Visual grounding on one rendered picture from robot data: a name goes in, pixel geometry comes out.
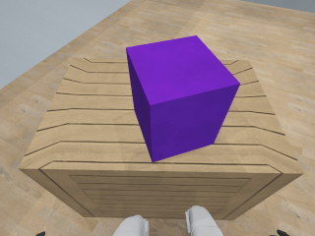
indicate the pedestal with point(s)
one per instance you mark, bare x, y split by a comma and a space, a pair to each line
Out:
90, 153

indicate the robot left thigh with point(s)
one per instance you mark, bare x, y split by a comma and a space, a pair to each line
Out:
133, 226

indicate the robot thigh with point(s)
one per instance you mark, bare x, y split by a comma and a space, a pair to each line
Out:
200, 223
133, 226

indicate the carton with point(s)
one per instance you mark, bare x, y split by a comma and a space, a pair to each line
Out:
181, 94

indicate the robot right thigh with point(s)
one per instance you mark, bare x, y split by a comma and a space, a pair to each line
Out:
200, 223

